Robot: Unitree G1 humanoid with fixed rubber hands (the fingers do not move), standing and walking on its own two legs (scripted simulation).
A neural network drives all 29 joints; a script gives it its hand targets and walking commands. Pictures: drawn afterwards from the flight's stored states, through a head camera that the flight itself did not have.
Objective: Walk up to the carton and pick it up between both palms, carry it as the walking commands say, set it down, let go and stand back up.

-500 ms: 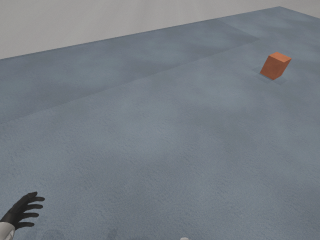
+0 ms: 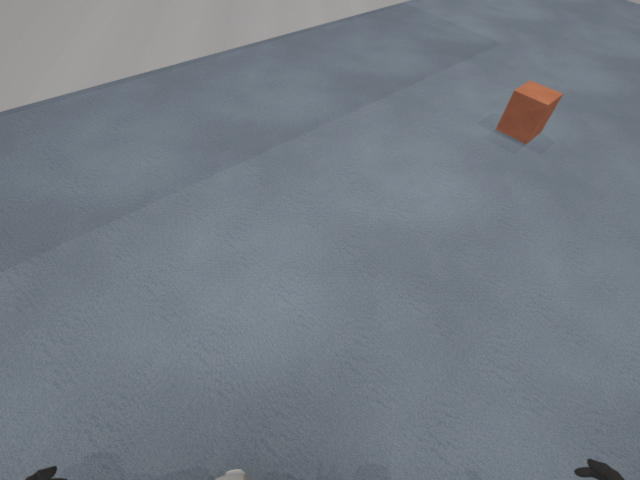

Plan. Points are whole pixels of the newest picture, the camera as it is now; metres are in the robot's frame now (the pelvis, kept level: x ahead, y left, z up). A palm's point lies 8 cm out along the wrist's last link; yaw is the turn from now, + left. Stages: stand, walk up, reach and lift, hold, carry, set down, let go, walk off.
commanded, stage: walk up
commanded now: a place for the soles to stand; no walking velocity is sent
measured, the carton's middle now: (528, 112) +2.19 -1.17 -0.62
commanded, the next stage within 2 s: none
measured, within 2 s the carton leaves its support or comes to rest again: neither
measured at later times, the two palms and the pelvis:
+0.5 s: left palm (226, 229) +0.52 +0.19 -0.03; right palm out of the picture +0.30 -0.48 -0.06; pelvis +0.29 -0.11 +0.02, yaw -11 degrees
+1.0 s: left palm (322, 132) +0.86 +0.04 -0.04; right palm out of the picture +0.49 -0.58 -0.01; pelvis +0.58 -0.20 +0.02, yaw -19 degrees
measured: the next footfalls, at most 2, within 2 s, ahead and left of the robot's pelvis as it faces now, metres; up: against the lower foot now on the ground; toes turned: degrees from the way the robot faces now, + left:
right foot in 0.36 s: +0.34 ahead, -0.23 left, +0.00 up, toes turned -14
left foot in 0.70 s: +0.64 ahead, -0.06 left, +0.00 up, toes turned -1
